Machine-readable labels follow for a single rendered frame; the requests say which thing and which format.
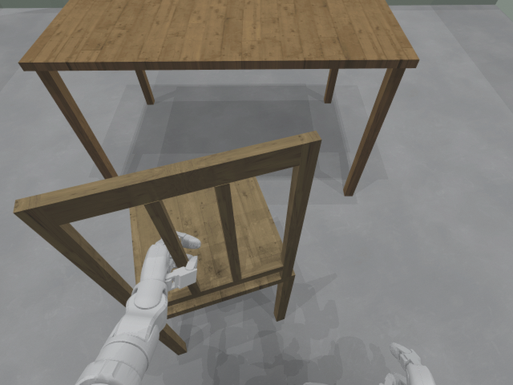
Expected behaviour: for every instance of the table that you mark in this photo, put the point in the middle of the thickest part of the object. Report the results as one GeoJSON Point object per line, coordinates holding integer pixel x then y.
{"type": "Point", "coordinates": [146, 35]}

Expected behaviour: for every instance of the chair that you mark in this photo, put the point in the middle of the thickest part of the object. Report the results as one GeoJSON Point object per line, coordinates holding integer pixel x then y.
{"type": "Point", "coordinates": [214, 198]}

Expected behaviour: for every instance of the robot left hand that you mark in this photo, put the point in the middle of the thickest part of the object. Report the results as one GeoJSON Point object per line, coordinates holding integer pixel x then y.
{"type": "Point", "coordinates": [158, 264]}

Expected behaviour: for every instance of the robot left forearm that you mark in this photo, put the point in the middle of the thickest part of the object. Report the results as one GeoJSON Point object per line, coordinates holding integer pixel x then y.
{"type": "Point", "coordinates": [128, 351]}

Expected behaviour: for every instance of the robot right hand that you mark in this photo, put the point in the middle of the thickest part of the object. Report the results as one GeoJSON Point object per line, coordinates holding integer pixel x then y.
{"type": "Point", "coordinates": [416, 373]}

